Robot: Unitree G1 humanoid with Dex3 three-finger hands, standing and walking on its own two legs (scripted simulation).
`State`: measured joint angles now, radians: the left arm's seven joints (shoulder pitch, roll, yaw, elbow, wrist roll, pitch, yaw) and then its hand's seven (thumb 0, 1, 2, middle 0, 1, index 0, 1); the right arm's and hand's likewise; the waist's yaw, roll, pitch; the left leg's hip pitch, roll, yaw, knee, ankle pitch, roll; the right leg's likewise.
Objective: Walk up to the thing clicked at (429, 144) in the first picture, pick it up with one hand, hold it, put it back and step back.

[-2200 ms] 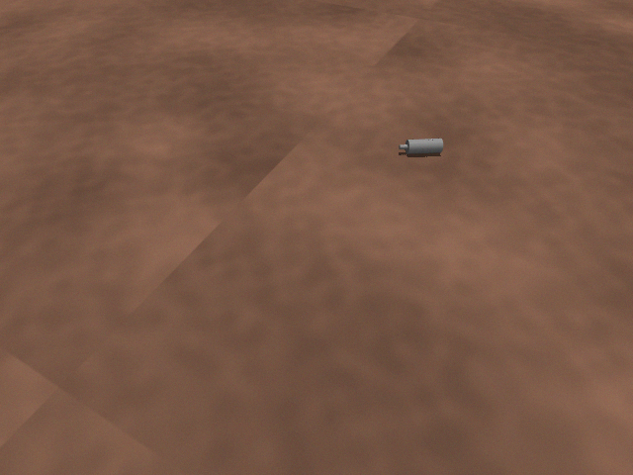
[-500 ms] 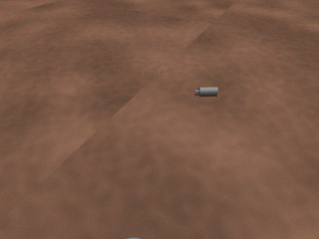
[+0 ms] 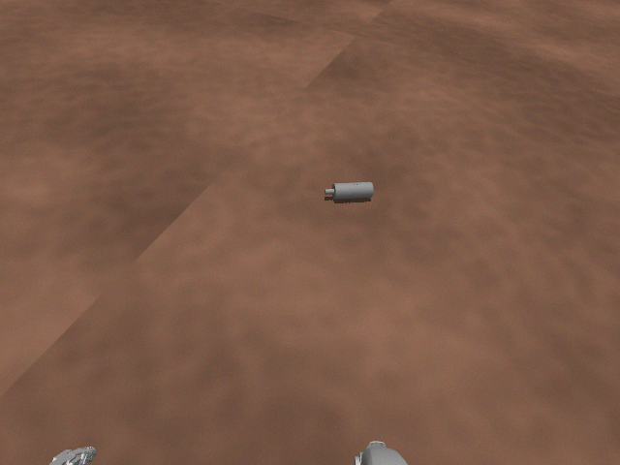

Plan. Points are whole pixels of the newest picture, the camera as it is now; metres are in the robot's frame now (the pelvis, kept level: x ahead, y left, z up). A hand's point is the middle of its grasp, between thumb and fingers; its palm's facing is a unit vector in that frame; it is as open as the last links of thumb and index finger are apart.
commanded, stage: walk up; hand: left
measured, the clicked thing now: (348, 190) +1.46 -0.23 -0.73
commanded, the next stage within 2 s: none
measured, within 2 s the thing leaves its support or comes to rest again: neither
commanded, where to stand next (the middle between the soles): +1.07 -0.53 m, yaw +5 degrees
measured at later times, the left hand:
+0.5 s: hand (218, 394) +0.27 +0.15 -0.15, palm faces +0.04 -0.95 -0.31, open 7.4 cm
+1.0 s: hand (283, 243) +0.58 +0.06 -0.14, palm faces -0.07 -0.94 -0.34, open 7.4 cm
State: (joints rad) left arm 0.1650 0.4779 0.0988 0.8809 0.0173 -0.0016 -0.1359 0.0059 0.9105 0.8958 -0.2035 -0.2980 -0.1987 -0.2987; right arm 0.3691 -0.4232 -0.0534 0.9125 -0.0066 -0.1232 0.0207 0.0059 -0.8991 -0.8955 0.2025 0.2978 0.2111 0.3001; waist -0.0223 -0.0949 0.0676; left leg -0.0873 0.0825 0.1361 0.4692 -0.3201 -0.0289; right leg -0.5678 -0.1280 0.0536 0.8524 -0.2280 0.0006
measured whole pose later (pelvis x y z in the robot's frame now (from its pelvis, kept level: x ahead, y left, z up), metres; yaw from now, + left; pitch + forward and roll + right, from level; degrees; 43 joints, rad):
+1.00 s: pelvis +0.47 -0.23 -0.01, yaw -1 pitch -2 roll +2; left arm 0.21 0.47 0.11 0.86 0.02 0.02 -0.14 0.00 0.91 0.90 -0.20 -0.30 -0.20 -0.30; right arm 0.38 -0.46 -0.05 0.90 -0.01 -0.11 0.01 0.01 -0.90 -0.90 0.20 0.30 0.21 0.30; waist -0.02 -0.07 0.05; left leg -0.12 0.13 0.12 0.53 -0.35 -0.06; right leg -0.47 -0.15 0.02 0.66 -0.18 -0.01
